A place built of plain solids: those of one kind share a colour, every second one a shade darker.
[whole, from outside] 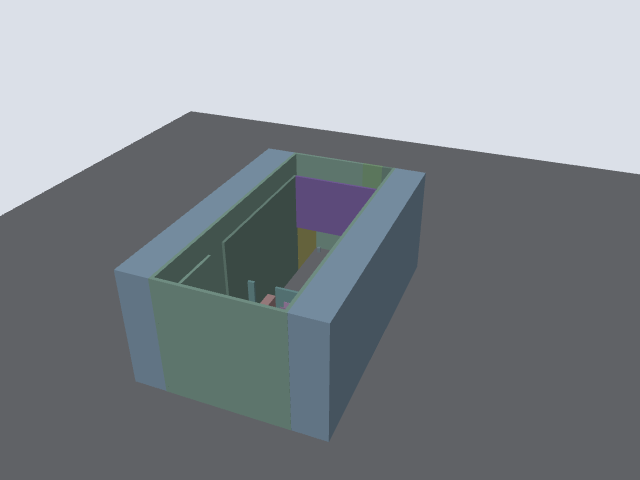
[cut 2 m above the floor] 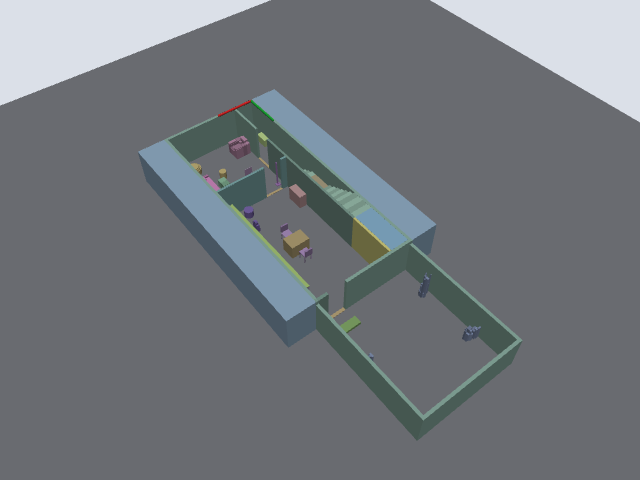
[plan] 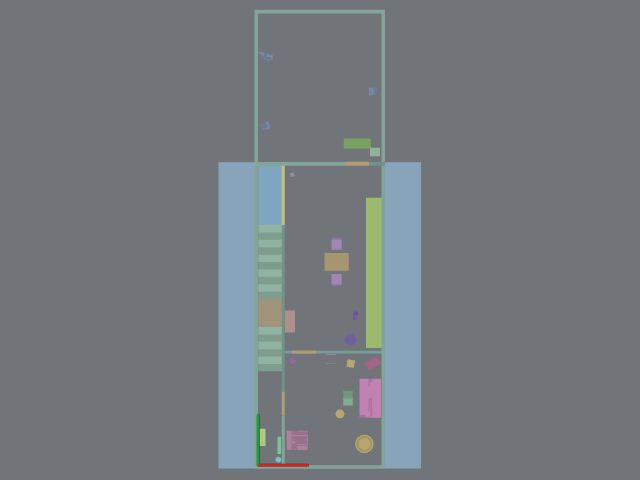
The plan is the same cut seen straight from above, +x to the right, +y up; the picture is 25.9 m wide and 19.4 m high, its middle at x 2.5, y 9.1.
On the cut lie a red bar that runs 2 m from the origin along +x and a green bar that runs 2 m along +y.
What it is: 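A terraced town house, two up and two down, 5.0 m between the party walls, 12.1 m deep; a hall 0.96 m wide; a stair of 17 risers of 154 mm on goings of 299 mm, 0.96 m wide, straight between the party wall and the hall's partition, arriving straight on the upper floor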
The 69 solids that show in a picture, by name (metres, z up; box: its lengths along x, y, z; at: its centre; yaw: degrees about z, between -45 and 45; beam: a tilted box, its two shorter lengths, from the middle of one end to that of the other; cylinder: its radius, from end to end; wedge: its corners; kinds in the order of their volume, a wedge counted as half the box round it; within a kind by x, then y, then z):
{
 "neighbour_1": {"box": [1.46, 12.38, 5.27], "at": [-0.87, 6.05, 2.58]},
 "neighbour_2": {"box": [1.46, 12.38, 5.27], "at": [5.85, 6.05, 2.58]},
 "wall_1": {"box": [0.15, 12.4, 5.27], "at": [-0.07, 6.05, 2.58]},
 "wall_2": {"box": [0.15, 6.3, 1.85], "at": [-0.07, 15.25, 0.88]},
 "wall_3": {"box": [0.12, 2.0, 5.27], "at": [1.02, 1.0, 2.58]},
 "wall_4": {"box": [0.12, 6.72, 5.27], "at": [1.02, 6.34, 2.58]},
 "wall_5": {"box": [3.68, 0.15, 5.27], "at": [1.69, 12.18, 2.58]},
 "wall_6": {"box": [5.28, 0.15, 5.27], "at": [2.49, -0.07, 2.58]},
 "wall_7": {"box": [5.28, 0.15, 1.85], "at": [2.49, 18.33, 0.88]},
 "wall_8": {"box": [0.65, 0.15, 5.27], "at": [4.81, 12.18, 2.58]},
 "wall_9": {"box": [0.15, 12.4, 5.27], "at": [5.06, 6.05, 2.58]},
 "wall_10": {"box": [0.15, 6.3, 1.85], "at": [5.06, 15.25, 0.88]},
 "tread_1": {"box": [0.96, 0.3, 0.2], "at": [0.48, 3.94, 0.05]},
 "tread_2": {"box": [0.96, 0.3, 0.36], "at": [0.48, 4.24, 0.13]},
 "tread_3": {"box": [0.96, 0.3, 0.51], "at": [0.48, 4.54, 0.21]},
 "tread_4": {"box": [0.96, 0.3, 0.67], "at": [0.48, 4.84, 0.28]},
 "tread_5": {"box": [0.96, 0.3, 0.82], "at": [0.48, 5.14, 0.36]},
 "tread_6": {"box": [0.96, 0.3, 0.97], "at": [0.48, 5.43, 0.44]},
 "tread_7": {"box": [0.96, 0.3, 1.13], "at": [0.48, 6.87, 0.51]},
 "tread_8": {"box": [0.96, 0.3, 1.28], "at": [0.48, 7.16, 0.59]},
 "tread_9": {"box": [0.96, 0.3, 1.43], "at": [0.48, 7.46, 0.67]},
 "tread_10": {"box": [0.96, 0.3, 1.59], "at": [0.48, 7.76, 0.74]},
 "tread_11": {"box": [0.96, 0.3, 1.74], "at": [0.48, 8.06, 0.82]},
 "tread_12": {"box": [0.96, 0.3, 1.9], "at": [0.48, 8.36, 0.9]},
 "tread_13": {"box": [0.96, 0.3, 2.05], "at": [0.48, 8.66, 0.98]},
 "tread_14": {"box": [0.96, 0.3, 2.2], "at": [0.48, 8.96, 1.05]},
 "tread_15": {"box": [0.96, 0.3, 2.36], "at": [0.48, 9.26, 1.13]},
 "tread_16": {"box": [0.96, 0.3, 2.51], "at": [0.48, 9.55, 1.21]},
 "under_landing_1": {"box": [0.96, 2.4, 2.66], "at": [0.48, 10.9, 1.28]},
 "bedroom_front_wall_1": {"box": [3.97, 0.12, 2.7], "at": [3.0, 9.64, 3.87]},
 "half_landing_1": {"box": [0.96, 1.14, 0.97], "at": [0.48, 6.15, 0.44]},
 "kitchen_wall_1": {"box": [0.3, 0.12, 2.57], "at": [1.23, 4.57, 1.23]},
 "kitchen_wall_2": {"box": [2.63, 0.12, 2.57], "at": [3.67, 4.57, 1.23]},
 "slotfit_sofa_1": {"box": [0.55, 1.38, 0.52], "at": [4.36, 2.71, 0.21]},
 "slotfit_sofa_2": {"box": [0.35, 1.57, 0.89], "at": [4.79, 2.71, 0.39]},
 "partition_low_beyond_1": {"box": [0.12, 2.4, 2.57], "at": [1.02, 10.9, 1.23]},
 "kitchen_table_1": {"box": [0.98, 0.72, 0.78], "at": [3.17, 8.22, 0.34]},
 "clutter_front_1": {"cylinder": 0.18, "from": [3.31, 2.07, -0.05], "to": [3.31, 2.07, 0.45]},
 "clutter_front_2": {"box": [0.31, 0.31, 0.56], "at": [3.74, 4.11, 0.23], "yaw": -9.8},
 "clutter_front_3": {"cylinder": 0.37, "from": [4.29, 0.86, -0.05], "to": [4.29, 0.86, 0.32]},
 "clutter_front_4": {"cylinder": 0.32, "from": [4.29, 0.86, -0.05], "to": [4.29, 0.86, 0.38]},
 "clutter_front_5": {"cylinder": 0.24, "from": [4.29, 0.86, -0.05], "to": [4.29, 0.86, 0.43]},
 "back_wall_over_door_1": {"box": [0.97, 0.15, 2.74], "at": [4.01, 12.18, 3.85]},
 "slotfit_chair_1": {"box": [0.2, 0.4, 0.85], "at": [1.25, 0.99, 0.37]},
 "slotfit_chair_2": {"box": [0.23, 0.17, 0.74], "at": [1.47, 1.3, 0.32]},
 "slotfit_chair_3": {"box": [0.6, 0.33, 0.55], "at": [1.68, 1.0, 0.23]},
 "slotfit_chair_4": {"box": [0.42, 0.17, 0.74], "at": [1.79, 0.7, 0.32]},
 "slotfit_chair_5": {"box": [0.43, 0.2, 0.69], "at": [1.79, 1.29, 0.29]},
 "slotfit_chair_6": {"box": [0.42, 0.15, 0.74], "at": [1.79, 1.29, 0.32]},
 "slotfit_kitchen_wall_table_1": {"box": [0.41, 0.89, 0.81], "at": [1.29, 5.81, 0.35]},
 "kitchen_run_worktop_1": {"box": [0.62, 6.07, 0.04], "at": [4.67, 7.77, 0.88]},
 "own_bin_1": {"box": [0.41, 0.35, 0.75], "at": [4.72, 12.65, 0.32]},
 "shoe_rack_1": {"box": [0.3, 0.7, 0.5], "at": [0.15, 1.13, 0.2]},
 "slotfit_low_table_1": {"box": [0.38, 0.3, 0.44], "at": [3.63, 2.56, 0.17]},
 "slotfit_low_table_2": {"box": [0.38, 0.31, 0.44], "at": [3.63, 2.86, 0.17]},
 "yard_step_1": {"box": [1.09, 0.41, 0.2], "at": [4.01, 13.0, 0.05]},
 "clutter_kitchen_1": {"cylinder": 0.23, "from": [3.73, 5.07, -0.05], "to": [3.73, 5.07, 0.39]},
 "radiator_1": {"box": [0.14, 0.7, 0.6], "at": [0.85, 0.8, 0.42]},
 "box_cardboard_1": {"box": [0.56, 0.34, 0.27], "at": [4.63, 4.12, 0.08], "yaw": 29.8},
 "own_plant_yard_1": {"box": [0.1, 0.15, 1.38], "at": [0.37, 13.81, 0.64]},
 "own_plant_yard_2": {"box": [0.25, 0.15, 0.58], "at": [0.47, 16.5, 0.24]},
 "own_plant_yard_3": {"box": [0.08, 0.07, 1.38], "at": [0.48, 13.77, 0.64]},
 "side_chair_1": {"box": [0.38, 0.08, 0.38], "at": [3.17, 7.28, 0.65]},
 "side_chair_2": {"box": [0.42, 0.42, 0.04], "at": [3.17, 7.52, 0.43]},
 "side_chair_3": {"box": [0.42, 0.42, 0.04], "at": [3.17, 8.92, 0.43]},
 "side_chair_4": {"box": [0.38, 0.08, 0.38], "at": [3.17, 9.16, 0.65]},
 "threshold_1": {"box": [0.13, 0.98, 0.07], "at": [1.02, 2.49, -0.01]},
 "threshold_2": {"box": [0.98, 0.13, 0.07], "at": [1.87, 4.57, -0.01]},
 "threshold_3": {"box": [0.95, 0.16, 0.08], "at": [4.01, 12.18, -0.01]}
}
